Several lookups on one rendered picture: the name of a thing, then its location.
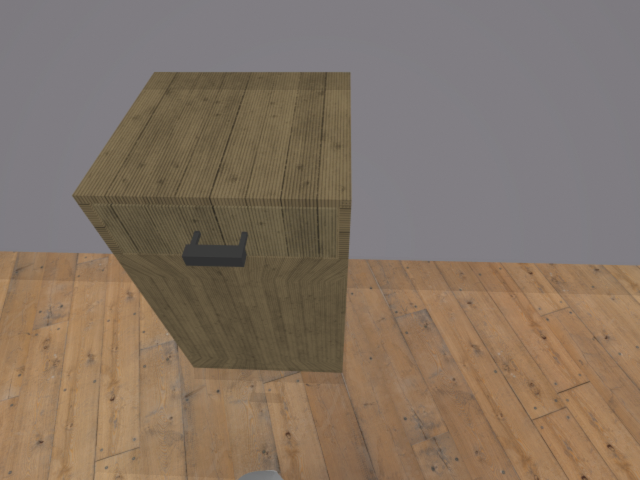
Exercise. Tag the cabinet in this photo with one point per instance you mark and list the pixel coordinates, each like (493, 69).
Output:
(237, 139)

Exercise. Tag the drawer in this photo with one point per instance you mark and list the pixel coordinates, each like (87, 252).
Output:
(272, 230)

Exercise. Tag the handle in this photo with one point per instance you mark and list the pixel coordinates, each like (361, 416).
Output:
(215, 255)

